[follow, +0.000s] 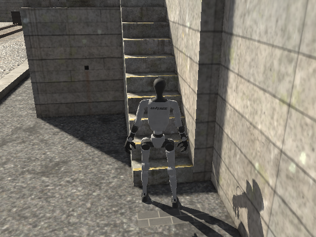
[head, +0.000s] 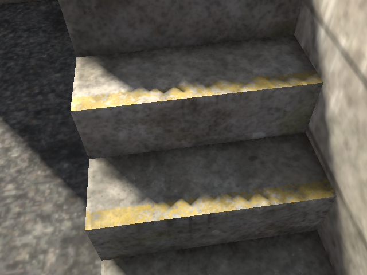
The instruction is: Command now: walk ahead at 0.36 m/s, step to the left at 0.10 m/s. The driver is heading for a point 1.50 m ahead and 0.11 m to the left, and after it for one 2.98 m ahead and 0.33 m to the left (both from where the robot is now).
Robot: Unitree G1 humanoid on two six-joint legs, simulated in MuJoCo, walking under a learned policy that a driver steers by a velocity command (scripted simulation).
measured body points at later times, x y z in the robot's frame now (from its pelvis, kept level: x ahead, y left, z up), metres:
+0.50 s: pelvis +0.03 +0.06 +0.01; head +0.03 +0.05 +0.46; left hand +0.11 +0.30 -0.12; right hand +0.12 -0.18 -0.13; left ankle +0.02 +0.14 -0.74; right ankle -0.02 -0.06 -0.74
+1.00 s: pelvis +0.03 +0.08 +0.01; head +0.03 +0.08 +0.46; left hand +0.12 +0.32 -0.12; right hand +0.12 -0.17 -0.13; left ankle +0.02 +0.14 -0.74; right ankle -0.02 -0.06 -0.74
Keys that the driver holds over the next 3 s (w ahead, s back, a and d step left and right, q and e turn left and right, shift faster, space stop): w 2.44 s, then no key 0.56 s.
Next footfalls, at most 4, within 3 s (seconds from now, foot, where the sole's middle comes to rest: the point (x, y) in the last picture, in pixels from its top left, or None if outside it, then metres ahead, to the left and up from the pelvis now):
0.26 right None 0.02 -0.07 -0.77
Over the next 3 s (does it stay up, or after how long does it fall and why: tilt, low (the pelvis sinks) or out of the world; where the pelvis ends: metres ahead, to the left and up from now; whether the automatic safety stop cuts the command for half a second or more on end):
stays up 0.02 0.05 0.01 its command is cut before an obstacle from the start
